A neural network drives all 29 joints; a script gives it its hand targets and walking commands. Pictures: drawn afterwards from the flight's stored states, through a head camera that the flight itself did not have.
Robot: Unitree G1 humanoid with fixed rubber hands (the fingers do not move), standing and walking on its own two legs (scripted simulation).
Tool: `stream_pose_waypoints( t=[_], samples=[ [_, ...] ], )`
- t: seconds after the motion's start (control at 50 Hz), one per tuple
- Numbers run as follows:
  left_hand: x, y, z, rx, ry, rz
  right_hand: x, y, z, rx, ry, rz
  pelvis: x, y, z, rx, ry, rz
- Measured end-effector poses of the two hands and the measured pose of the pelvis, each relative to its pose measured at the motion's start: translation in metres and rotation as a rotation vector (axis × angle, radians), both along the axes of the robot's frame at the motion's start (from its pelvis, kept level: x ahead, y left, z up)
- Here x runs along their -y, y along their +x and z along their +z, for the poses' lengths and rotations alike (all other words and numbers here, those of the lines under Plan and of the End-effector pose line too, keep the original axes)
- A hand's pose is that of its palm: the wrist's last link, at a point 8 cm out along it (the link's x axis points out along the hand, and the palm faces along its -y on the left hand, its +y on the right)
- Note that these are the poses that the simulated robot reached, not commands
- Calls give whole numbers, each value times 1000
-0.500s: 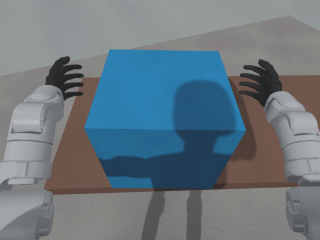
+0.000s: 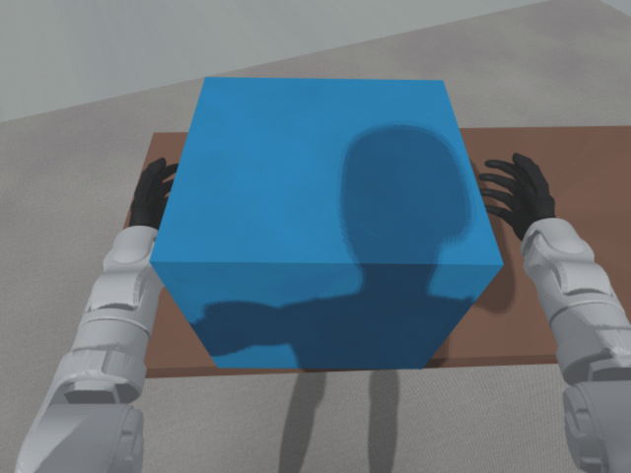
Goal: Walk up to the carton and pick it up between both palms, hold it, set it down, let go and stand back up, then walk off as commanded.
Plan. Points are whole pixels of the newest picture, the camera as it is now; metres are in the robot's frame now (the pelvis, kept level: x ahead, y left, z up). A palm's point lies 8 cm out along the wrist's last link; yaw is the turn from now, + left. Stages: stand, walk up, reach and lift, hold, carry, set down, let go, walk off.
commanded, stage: reach and lift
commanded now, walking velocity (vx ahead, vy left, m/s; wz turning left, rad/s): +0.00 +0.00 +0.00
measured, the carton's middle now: (322, 234) +0.42 +0.01 +0.06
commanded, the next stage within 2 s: none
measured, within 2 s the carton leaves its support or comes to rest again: leaves its support in 2.00 s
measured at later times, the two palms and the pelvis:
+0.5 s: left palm (155, 240) +0.39 +0.21 +0.08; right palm (520, 219) +0.41 -0.24 +0.09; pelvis +0.00 +0.00 +0.00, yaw +0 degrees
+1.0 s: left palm (179, 238) +0.41 +0.19 +0.06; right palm (481, 230) +0.41 -0.20 +0.07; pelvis +0.00 +0.00 +0.00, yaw +0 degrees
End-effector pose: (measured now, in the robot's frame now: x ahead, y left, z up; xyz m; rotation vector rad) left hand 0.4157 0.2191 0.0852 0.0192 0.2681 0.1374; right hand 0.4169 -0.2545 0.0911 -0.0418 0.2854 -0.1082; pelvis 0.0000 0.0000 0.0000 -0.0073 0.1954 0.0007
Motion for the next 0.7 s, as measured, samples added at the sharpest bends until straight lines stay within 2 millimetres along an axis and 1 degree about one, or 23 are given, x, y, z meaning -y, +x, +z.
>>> stream_pose_waypoints(
  t=[0.06, 0.14, 0.22, 0.3, 0.42, 0.5, 0.58, 0.64, 0.7],
  samples=[
    [4, 3, -8, -15, -4, -9, -6, 5, -8, 8, -16, 23, -1, 5, 0, -23, -2, 0],
    [6, 2, -20, -50, -6, -19, -14, 10, -13, 25, -26, 42, -2, 9, 0, -33, -3, 0],
    [7, -6, -28, -65, -5, -17, -14, 12, -13, 47, -23, 36, -2, 10, 0, -35, -3, 0],
    [6, -15, -30, -64, -6, -8, -14, 10, -10, 54, -23, 33, -2, 9, 0, -33, -3, 0],
    [5, -22, -21, -36, -6, -2, -15, 3, -2, 61, -21, 34, -2, 3, 0, -25, -4, 0],
    [9, -21, -5, 7, -9, -11, -16, -4, 2, 58, -17, 36, -3, -2, 0, -16, -4, 0],
    [17, -19, 8, 48, -24, -27, -21, -11, 3, 53, -6, 45, -3, -8, -1, -7, -4, -1],
    [25, -15, 12, 50, -39, -33, -28, -15, 2, 50, 9, 55, -2, -11, -1, -2, -4, -1],
    [28, -12, 10, 36, -44, -27, -37, -16, -2, 40, 31, 68, -2, -12, -1, -3, -3, -1]
  ],
)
